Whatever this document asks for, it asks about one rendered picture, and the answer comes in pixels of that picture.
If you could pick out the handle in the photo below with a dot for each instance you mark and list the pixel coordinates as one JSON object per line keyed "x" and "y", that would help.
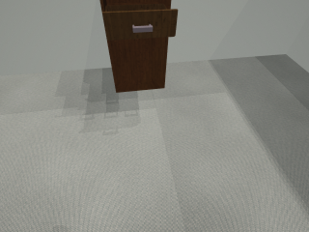
{"x": 142, "y": 29}

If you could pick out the cabinet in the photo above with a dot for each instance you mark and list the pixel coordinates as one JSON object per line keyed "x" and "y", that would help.
{"x": 137, "y": 64}

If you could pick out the drawer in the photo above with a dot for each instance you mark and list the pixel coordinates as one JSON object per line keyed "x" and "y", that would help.
{"x": 119, "y": 21}

